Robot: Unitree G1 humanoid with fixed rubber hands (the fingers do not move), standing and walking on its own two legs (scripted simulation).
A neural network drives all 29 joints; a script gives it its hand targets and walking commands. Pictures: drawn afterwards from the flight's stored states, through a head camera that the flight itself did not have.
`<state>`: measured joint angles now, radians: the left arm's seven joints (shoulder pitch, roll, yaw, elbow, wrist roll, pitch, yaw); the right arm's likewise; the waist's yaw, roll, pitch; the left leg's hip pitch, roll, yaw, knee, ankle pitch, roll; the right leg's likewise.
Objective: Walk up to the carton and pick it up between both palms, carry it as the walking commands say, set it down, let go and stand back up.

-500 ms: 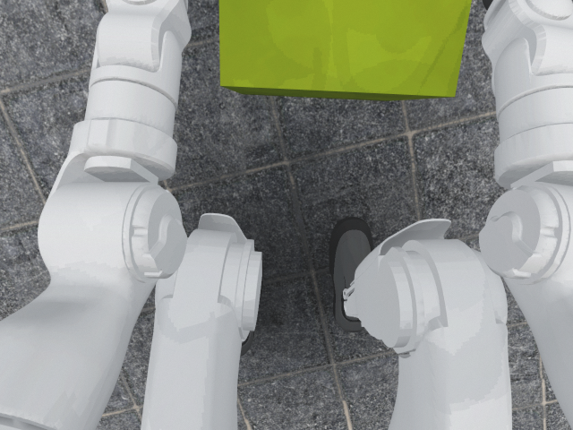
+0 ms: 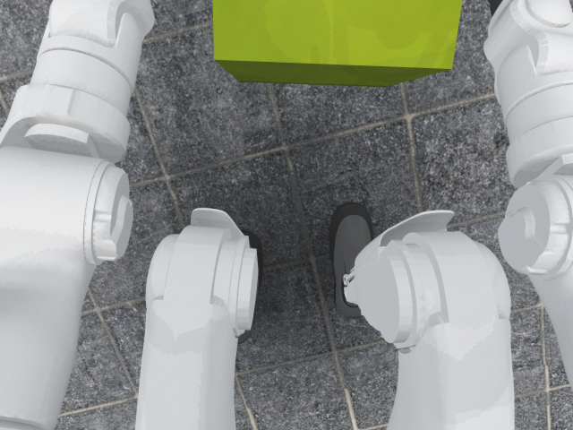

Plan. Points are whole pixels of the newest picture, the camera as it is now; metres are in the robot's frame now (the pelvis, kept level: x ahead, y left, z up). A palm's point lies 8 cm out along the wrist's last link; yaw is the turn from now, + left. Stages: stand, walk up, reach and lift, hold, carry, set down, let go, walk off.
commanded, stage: set down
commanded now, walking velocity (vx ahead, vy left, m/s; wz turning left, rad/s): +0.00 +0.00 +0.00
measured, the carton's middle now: out of the picture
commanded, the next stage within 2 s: let go in 1.50 s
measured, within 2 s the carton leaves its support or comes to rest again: neither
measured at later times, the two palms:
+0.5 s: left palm out of the picture +0.59 +0.16 -0.06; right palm out of the picture +0.56 -0.23 -0.06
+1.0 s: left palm out of the picture +0.59 +0.17 +0.09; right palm out of the picture +0.56 -0.24 +0.09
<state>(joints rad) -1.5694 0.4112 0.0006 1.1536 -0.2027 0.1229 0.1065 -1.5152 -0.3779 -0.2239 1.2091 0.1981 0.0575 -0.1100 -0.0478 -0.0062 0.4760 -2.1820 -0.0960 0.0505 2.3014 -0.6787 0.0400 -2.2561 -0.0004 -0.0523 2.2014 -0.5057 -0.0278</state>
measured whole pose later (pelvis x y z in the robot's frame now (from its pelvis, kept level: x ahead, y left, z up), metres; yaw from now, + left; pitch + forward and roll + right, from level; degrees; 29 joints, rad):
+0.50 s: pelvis +0.00 +0.00 +0.06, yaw +0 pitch +41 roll +0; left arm -1.49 0.42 0.11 1.03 -0.16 0.21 0.08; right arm -1.43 -0.37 -0.24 1.01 0.15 0.17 -0.11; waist -0.05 0.01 0.23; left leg -2.15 -0.08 0.04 2.09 -0.65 0.04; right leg -2.23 0.03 -0.03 2.00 -0.48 -0.02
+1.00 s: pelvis +0.02 +0.00 +0.19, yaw +0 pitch +48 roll +1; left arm -1.34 0.40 0.20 0.94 -0.08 0.24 0.01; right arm -1.29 -0.32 -0.32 0.89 0.07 0.23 -0.05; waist -0.06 0.00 0.01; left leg -1.88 -0.09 0.01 1.56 -0.52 0.03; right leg -1.95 0.04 0.00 1.50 -0.38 -0.01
